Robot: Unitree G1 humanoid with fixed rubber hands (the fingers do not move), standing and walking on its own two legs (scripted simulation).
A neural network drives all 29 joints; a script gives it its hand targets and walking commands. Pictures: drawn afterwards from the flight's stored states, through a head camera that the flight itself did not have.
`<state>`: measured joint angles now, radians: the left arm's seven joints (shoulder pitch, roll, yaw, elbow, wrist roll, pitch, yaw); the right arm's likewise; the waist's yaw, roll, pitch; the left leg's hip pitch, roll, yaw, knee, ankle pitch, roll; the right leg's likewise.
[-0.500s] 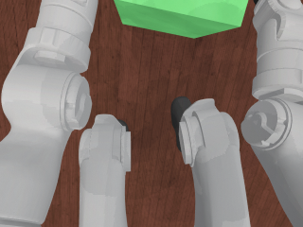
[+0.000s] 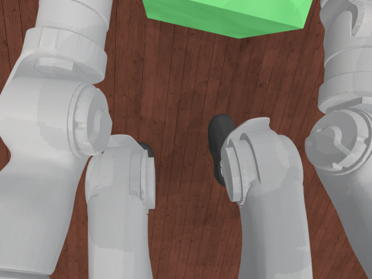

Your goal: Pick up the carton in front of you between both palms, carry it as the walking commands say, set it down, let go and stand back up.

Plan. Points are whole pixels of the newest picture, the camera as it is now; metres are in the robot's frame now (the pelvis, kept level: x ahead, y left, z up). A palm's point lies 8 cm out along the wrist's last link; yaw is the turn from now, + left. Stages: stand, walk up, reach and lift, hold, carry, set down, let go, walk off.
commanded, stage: set down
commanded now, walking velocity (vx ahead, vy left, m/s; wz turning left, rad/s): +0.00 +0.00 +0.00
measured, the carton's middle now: out of the picture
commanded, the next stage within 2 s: let go in 1.32 s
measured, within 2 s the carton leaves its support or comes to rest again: neither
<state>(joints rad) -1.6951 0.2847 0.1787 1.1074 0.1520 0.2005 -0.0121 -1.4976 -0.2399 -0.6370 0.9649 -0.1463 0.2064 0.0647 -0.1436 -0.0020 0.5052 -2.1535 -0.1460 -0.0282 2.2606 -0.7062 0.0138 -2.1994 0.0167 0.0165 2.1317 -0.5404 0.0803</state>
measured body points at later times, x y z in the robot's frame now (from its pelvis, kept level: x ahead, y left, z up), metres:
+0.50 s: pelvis -0.01 -0.02 +0.01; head +0.37 -0.04 +0.24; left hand +0.64 +0.08 -0.12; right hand +0.54 -0.28 -0.13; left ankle +0.08 +0.09 -0.34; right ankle +0.13 -0.14 -0.34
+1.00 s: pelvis +0.01 -0.01 +0.13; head +0.36 -0.02 +0.41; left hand +0.64 +0.10 +0.03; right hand +0.54 -0.29 +0.03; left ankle +0.08 +0.09 -0.34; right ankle +0.13 -0.14 -0.34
